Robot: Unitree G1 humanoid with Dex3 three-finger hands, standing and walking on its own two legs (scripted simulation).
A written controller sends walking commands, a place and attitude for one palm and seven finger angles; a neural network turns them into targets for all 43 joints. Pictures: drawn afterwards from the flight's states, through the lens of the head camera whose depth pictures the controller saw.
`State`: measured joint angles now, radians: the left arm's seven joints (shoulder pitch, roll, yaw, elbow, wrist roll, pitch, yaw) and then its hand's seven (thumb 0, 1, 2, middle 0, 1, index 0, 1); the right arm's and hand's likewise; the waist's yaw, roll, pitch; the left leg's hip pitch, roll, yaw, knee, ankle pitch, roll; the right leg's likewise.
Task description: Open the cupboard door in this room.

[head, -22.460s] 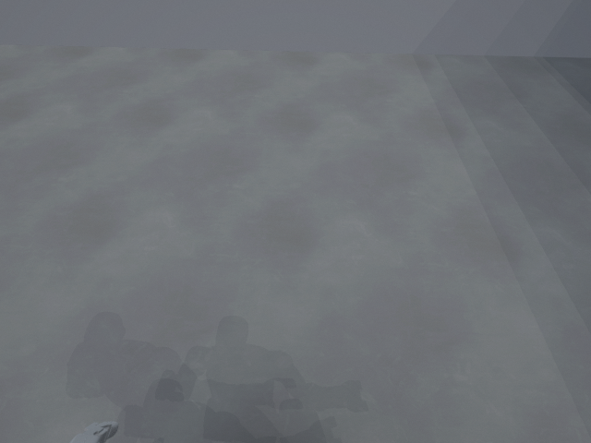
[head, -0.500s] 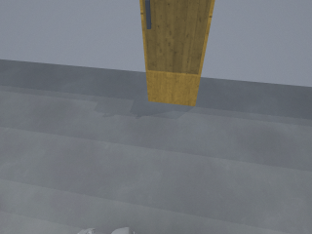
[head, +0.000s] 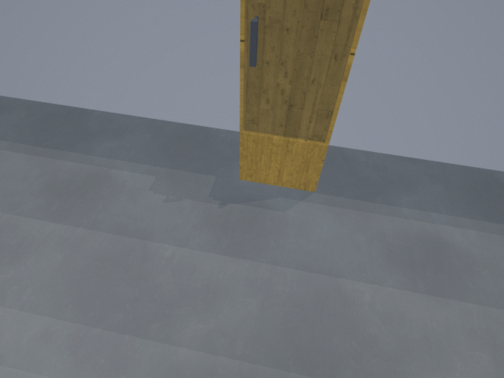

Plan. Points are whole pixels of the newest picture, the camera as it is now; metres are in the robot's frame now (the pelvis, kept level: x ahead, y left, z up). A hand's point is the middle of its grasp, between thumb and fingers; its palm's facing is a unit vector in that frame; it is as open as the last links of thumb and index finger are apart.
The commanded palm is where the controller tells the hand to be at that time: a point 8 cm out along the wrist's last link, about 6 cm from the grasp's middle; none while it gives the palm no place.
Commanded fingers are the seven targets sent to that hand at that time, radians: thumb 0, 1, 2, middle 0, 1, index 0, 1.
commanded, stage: stand and wait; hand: left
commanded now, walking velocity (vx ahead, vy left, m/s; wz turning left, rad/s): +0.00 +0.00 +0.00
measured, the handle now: (254, 41) +1.18 +0.08 +0.01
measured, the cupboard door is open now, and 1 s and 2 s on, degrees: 0 0 0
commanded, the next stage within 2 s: look at it before walking up in 0.18 s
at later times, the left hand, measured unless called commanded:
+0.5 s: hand out of the picture +0.00 +0.16 -0.18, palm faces +0.02 -0.98 -0.17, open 7.4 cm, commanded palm none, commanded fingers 0.00 0.90 0.90 -0.20 -0.30 -0.20 -0.30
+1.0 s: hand out of the picture -0.02 +0.14 -0.18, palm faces +0.04 -0.99 -0.15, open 7.4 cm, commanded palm none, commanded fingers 0.00 0.90 0.90 -0.20 -0.30 -0.20 -0.30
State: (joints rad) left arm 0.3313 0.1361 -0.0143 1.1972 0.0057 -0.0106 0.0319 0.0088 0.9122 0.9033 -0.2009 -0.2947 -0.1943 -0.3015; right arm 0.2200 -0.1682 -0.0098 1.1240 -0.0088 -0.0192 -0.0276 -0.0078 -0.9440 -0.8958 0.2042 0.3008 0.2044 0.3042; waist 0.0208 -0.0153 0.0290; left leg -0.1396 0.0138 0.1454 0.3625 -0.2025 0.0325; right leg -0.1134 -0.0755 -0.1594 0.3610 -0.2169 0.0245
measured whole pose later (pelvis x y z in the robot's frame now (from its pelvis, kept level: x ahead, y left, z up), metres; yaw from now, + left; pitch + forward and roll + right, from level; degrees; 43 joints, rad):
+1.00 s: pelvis +0.01 -0.01 +0.00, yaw +0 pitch -1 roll +0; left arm 0.33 0.11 -0.01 1.17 0.01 -0.02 0.04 0.01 0.91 0.90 -0.20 -0.29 -0.19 -0.30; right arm 0.30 -0.12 -0.01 1.16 -0.01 -0.02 -0.03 0.00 -0.91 -0.90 0.20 0.30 0.20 0.30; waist 0.00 -0.01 0.03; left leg -0.14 0.03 0.14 0.41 -0.25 0.02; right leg -0.12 -0.07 -0.16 0.42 -0.27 0.01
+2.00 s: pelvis +0.33 -0.04 -0.01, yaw -6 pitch -1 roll +0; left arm 0.17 0.17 0.05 1.04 0.01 -0.06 0.02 -0.01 0.95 0.90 -0.20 -0.30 -0.20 -0.30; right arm 0.21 -0.18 -0.06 1.07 -0.03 -0.01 0.00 0.00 -0.91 -0.90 0.20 0.30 0.20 0.30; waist -0.02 0.03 0.09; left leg -0.48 0.13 0.06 1.09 -0.34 -0.04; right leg -0.30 0.00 -0.15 0.51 -0.20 -0.07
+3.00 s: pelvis +0.59 -0.04 -0.01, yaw -7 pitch -1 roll +0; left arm 0.08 0.14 0.03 1.01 0.02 0.00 0.04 -0.01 0.93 0.90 -0.21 -0.30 -0.20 -0.30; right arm 0.19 -0.17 -0.06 1.06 -0.01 0.04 -0.02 0.00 -0.91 -0.90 0.20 0.30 0.20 0.30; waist -0.01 0.03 0.11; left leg -0.41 0.05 0.03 0.93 -0.47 -0.04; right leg -0.31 -0.07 -0.16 0.54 -0.21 -0.03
